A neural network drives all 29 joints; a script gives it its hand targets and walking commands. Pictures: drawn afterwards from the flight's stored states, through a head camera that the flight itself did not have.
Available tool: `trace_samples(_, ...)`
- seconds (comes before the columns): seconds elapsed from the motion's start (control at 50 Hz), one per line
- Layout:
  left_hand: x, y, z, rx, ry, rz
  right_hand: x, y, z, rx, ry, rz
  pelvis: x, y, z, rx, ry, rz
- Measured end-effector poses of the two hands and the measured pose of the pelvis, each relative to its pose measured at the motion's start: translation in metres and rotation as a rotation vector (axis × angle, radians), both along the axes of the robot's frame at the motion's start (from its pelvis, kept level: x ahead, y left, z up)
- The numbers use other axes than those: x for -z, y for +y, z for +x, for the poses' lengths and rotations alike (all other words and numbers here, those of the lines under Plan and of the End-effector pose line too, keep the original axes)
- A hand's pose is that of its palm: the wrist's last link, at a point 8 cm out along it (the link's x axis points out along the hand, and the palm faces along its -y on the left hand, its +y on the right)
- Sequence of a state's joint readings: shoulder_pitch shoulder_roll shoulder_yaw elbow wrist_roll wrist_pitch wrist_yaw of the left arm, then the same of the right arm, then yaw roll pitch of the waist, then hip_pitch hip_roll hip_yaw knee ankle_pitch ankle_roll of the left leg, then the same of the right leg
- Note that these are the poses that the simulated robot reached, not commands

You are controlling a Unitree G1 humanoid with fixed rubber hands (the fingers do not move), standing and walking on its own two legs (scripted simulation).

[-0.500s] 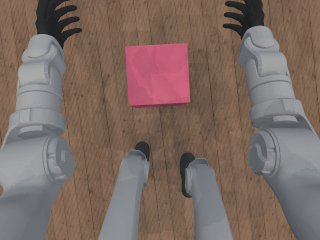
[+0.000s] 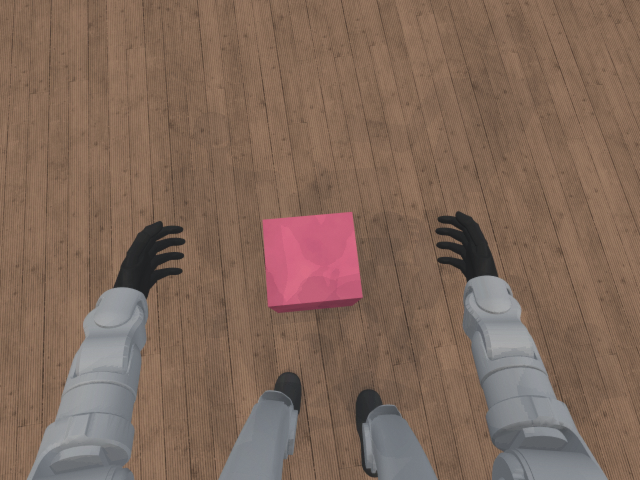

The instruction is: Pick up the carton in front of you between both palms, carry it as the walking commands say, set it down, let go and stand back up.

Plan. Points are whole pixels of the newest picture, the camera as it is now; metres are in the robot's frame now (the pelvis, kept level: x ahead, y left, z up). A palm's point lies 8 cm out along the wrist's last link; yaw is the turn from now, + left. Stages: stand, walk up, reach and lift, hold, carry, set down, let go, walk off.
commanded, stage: let go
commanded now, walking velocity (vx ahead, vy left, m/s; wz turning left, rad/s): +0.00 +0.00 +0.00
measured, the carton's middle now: (311, 267) +0.45 +0.05 -0.60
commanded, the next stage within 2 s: stand in 0.92 s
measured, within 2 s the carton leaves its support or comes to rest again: neither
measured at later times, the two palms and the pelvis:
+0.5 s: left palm (123, 421) +0.19 +0.21 -0.02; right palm (602, 415) +0.22 -0.25 -0.02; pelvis +0.04 -0.03 +0.05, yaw +1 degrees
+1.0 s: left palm (93, 414) +0.20 +0.24 -0.02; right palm (607, 438) +0.20 -0.26 -0.03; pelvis +0.04 -0.02 +0.05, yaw +1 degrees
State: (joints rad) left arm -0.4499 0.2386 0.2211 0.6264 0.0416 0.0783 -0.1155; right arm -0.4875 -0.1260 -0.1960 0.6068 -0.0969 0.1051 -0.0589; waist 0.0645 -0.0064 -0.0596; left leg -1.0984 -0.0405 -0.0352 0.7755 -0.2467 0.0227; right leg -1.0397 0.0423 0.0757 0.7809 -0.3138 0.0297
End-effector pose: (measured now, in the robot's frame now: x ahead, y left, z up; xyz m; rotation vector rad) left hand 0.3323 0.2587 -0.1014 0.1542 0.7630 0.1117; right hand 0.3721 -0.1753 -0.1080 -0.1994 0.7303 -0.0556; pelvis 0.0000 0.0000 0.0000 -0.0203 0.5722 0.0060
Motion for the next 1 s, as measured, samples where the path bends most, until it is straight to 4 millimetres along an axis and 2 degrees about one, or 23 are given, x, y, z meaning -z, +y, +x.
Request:
trace_samples(0.28, -0.060, -0.030, -0.100, -0.001, 0.025, -0.008, -0.056, -0.047, -0.099, -0.001, 0.032, 0.013, -0.039, -0.013, 0.026, -0.006, -0.295, 0.021)
trace_samples(0.42, -0.081, -0.045, -0.134, 0.000, 0.031, -0.008, -0.080, -0.069, -0.137, 0.003, 0.035, 0.013, -0.051, -0.023, 0.038, -0.012, -0.454, 0.032)
trace_samples(0.5, -0.086, -0.051, -0.140, 0.010, 0.030, -0.008, -0.089, -0.079, -0.152, 0.005, 0.043, 0.010, -0.054, -0.029, 0.042, -0.015, -0.528, 0.038)
trace_samples(0.58, -0.087, -0.054, -0.138, 0.020, 0.029, -0.008, -0.094, -0.086, -0.161, 0.007, 0.054, 0.007, -0.054, -0.032, 0.043, -0.017, -0.585, 0.041)
trace_samples(0.78, -0.088, -0.054, -0.132, 0.028, 0.036, -0.002, -0.097, -0.083, -0.163, 0.007, 0.064, 0.014, -0.053, -0.030, 0.043, -0.013, -0.653, 0.039)
trace_samples(0.94, -0.090, -0.037, -0.134, -0.006, 0.051, 0.053, -0.090, -0.076, -0.166, 0.015, 0.064, -0.009, -0.050, -0.022, 0.044, -0.019, -0.643, 0.036)
trace_samples(1.0, -0.083, -0.020, -0.136, -0.016, 0.049, 0.103, -0.082, -0.086, -0.173, 0.019, 0.106, -0.082, -0.048, -0.020, 0.044, -0.015, -0.611, 0.030)
